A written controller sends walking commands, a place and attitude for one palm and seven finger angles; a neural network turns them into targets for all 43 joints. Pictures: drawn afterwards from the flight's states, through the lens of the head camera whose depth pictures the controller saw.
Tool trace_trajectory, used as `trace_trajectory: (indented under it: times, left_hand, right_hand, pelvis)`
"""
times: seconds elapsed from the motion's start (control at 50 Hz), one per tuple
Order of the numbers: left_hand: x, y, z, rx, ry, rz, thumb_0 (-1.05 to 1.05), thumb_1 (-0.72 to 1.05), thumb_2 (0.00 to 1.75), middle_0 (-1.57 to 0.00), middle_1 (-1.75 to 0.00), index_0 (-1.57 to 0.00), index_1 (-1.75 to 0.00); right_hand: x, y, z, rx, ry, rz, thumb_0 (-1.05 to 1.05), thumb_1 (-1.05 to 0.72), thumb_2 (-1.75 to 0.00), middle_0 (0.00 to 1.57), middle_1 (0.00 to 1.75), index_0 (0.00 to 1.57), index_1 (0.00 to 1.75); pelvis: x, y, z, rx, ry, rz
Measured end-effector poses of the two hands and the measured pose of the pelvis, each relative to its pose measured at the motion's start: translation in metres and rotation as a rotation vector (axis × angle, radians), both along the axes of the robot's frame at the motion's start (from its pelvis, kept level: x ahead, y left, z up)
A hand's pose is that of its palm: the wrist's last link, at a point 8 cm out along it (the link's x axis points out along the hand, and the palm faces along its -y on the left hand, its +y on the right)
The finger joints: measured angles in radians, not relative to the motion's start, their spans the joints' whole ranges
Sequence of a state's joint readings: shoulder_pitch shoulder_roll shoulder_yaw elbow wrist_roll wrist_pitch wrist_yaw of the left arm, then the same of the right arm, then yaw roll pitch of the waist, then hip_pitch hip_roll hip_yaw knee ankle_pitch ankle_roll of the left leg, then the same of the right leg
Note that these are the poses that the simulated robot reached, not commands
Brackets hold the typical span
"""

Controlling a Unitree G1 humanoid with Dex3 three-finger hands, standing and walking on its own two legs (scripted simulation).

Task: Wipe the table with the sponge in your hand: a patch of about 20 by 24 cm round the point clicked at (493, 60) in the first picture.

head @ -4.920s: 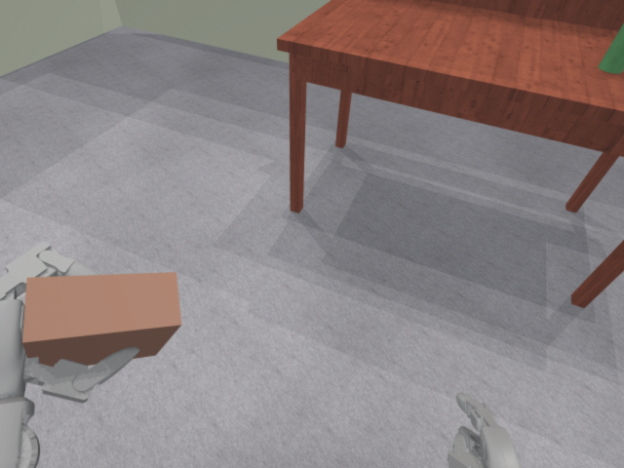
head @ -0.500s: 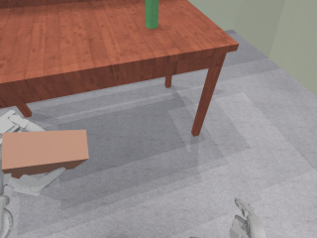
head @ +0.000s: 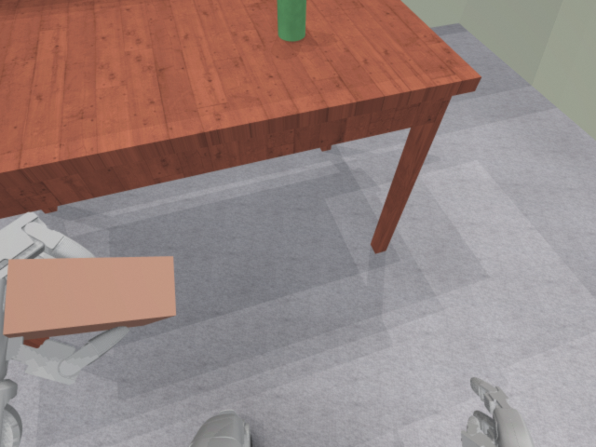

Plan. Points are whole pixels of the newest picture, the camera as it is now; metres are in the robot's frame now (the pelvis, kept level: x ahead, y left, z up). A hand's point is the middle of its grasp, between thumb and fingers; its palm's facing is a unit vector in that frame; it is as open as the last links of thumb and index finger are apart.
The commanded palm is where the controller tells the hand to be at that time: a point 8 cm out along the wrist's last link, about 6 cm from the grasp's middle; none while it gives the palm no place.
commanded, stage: take the last steps up to it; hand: left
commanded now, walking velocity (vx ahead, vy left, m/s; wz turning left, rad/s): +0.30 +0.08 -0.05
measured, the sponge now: (113, 298) +0.23 +0.19 +0.15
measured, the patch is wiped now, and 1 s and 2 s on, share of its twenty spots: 0.00 0.00 0.00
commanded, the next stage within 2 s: come to a stop and stand still in 1.22 s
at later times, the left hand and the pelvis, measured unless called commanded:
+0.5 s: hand (67, 195) +0.33 +0.26 +0.17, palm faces +0.39 -0.77 -0.51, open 9.7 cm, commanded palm +0.28 +0.30 +0.17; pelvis +0.11 +0.02 -0.01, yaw -2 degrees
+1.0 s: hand (92, 108) +0.47 +0.28 +0.18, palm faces +0.36 -0.82 -0.44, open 9.7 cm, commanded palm +0.40 +0.32 +0.17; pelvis +0.22 +0.05 -0.01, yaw -4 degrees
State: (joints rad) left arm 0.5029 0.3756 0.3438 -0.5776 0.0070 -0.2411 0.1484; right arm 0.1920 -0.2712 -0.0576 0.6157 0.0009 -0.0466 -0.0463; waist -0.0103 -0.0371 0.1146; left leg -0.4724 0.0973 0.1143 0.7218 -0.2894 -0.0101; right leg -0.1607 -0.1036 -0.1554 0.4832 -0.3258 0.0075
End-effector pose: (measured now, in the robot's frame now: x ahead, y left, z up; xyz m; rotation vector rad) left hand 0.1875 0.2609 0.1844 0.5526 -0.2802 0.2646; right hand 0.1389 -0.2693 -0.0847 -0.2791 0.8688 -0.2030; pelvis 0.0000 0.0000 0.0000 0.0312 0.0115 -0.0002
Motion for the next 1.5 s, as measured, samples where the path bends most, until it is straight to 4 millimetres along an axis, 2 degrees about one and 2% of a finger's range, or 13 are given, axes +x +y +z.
trace_trajectory:
  times: [0.1,0.2,0.3,0.38,0.56,0.66,0.76,0.86,0.98,1.14,1.28,1.4,1.5]
  left_hand:
    - [0.029,0.030,0.011,0.061,-0.130,-0.042,-0.01,-0.45,1.00,-0.79,-1.34,-0.79,-1.34]
    - [0.062,0.058,0.004,0.027,-0.110,0.002,-0.01,-0.45,1.00,-0.79,-1.34,-0.79,-1.34]
    - [0.074,0.052,0.005,-0.034,-0.076,-0.004,-0.01,-0.45,1.00,-0.79,-1.34,-0.79,-1.34]
    - [0.081,0.041,0.011,-0.015,-0.055,-0.019,-0.01,-0.45,1.00,-0.79,-1.34,-0.79,-1.34]
    - [0.121,0.033,-0.002,0.007,-0.023,0.093,-0.01,-0.45,1.00,-0.79,-1.34,-0.79,-1.34]
    - [0.150,0.024,-0.015,-0.070,0.034,0.065,-0.01,-0.45,1.00,-0.79,-1.34,-0.79,-1.34]
    - [0.176,0.021,-0.004,-0.027,0.019,-0.023,-0.01,-0.45,1.00,-0.79,-1.34,-0.79,-1.34]
    - [0.201,0.041,0.009,0.030,-0.101,-0.064,-0.01,-0.45,1.00,-0.79,-1.34,-0.79,-1.34]
    - [0.238,0.064,0.007,0.015,-0.118,-0.015,-0.01,-0.45,1.00,-0.79,-1.34,-0.79,-1.34]
    - [0.248,0.034,0.007,0.000,-0.028,-0.033,-0.01,-0.45,1.00,-0.79,-1.34,-0.79,-1.34]
    - [0.266,0.017,0.003,0.011,-0.023,0.029,-0.01,-0.45,1.00,-0.79,-1.34,-0.79,-1.34]
    - [0.293,0.016,-0.007,-0.035,0.040,0.042,-0.01,-0.45,1.00,-0.79,-1.34,-0.79,-1.34]
    - [0.302,0.014,-0.005,-0.024,0.033,-0.037,-0.01,-0.45,1.00,-0.79,-1.34,-0.79,-1.35]
  right_hand:
    - [0.032,0.020,0.003,-0.031,-0.082,-0.067,0.02,-0.90,-0.90,0.19,0.30,0.20,0.30]
    - [0.056,0.066,0.005,0.072,-0.122,-0.059,0.01,-0.90,-0.90,0.19,0.30,0.20,0.30]
    - [0.072,0.102,0.003,0.156,-0.121,-0.007,0.01,-0.90,-0.90,0.20,0.30,0.20,0.30]
    - [0.084,0.113,-0.005,0.189,-0.098,0.024,0.01,-0.90,-0.90,0.20,0.30,0.20,0.30]
    - [0.126,0.075,-0.033,0.174,-0.045,0.028,0.01,-0.90,-0.90,0.20,0.30,0.21,0.30]
    - [0.146,0.043,-0.015,0.095,-0.027,-0.001,0.02,-0.90,-0.90,0.20,0.30,0.20,0.30]
    - [0.168,0.029,0.004,0.015,-0.040,-0.028,0.02,-0.90,-0.90,0.20,0.30,0.20,0.30]
    - [0.196,0.040,0.006,-0.029,-0.098,-0.066,0.01,-0.90,-0.90,0.19,0.30,0.20,0.30]
    - [0.223,0.083,0.000,0.090,-0.127,-0.068,0.01,-0.90,-0.90,0.19,0.30,0.20,0.30]
    - [0.241,0.111,-0.013,0.212,-0.104,0.002,0.01,-0.90,-0.90,0.20,0.30,0.20,0.30]
    - [0.261,0.074,-0.034,0.190,-0.045,0.005,0.01,-0.90,-0.90,0.20,0.30,0.21,0.30]
    - [0.275,0.035,-0.011,0.096,-0.041,-0.037,0.02,-0.90,-0.90,0.20,0.30,0.20,0.30]
    - [0.290,0.022,0.008,0.013,-0.090,-0.059,0.02,-0.90,-0.90,0.20,0.30,0.20,0.30]
  pelvis:
    - [0.031,0.028,-0.016,-0.010,-0.018,-0.033]
    - [0.049,0.038,-0.010,-0.038,-0.014,-0.047]
    - [0.067,0.043,-0.002,-0.052,-0.001,-0.055]
    - [0.084,0.041,0.000,-0.050,0.002,-0.046]
    - [0.122,0.019,-0.014,-0.034,-0.006,-0.033]
    - [0.144,0.019,-0.003,-0.010,0.001,-0.036]
    - [0.166,0.026,0.001,-0.001,0.006,-0.040]
    - [0.197,0.046,-0.014,-0.018,-0.015,-0.063]
    - [0.217,0.052,-0.011,-0.029,-0.021,-0.073]
    - [0.242,0.039,-0.006,-0.034,-0.010,-0.076]
    - [0.263,0.018,-0.013,-0.016,-0.019,-0.060]
    - [0.279,0.015,0.000,0.010,-0.004,-0.064]
    - [0.288,0.024,-0.001,-0.005,-0.011,-0.068]
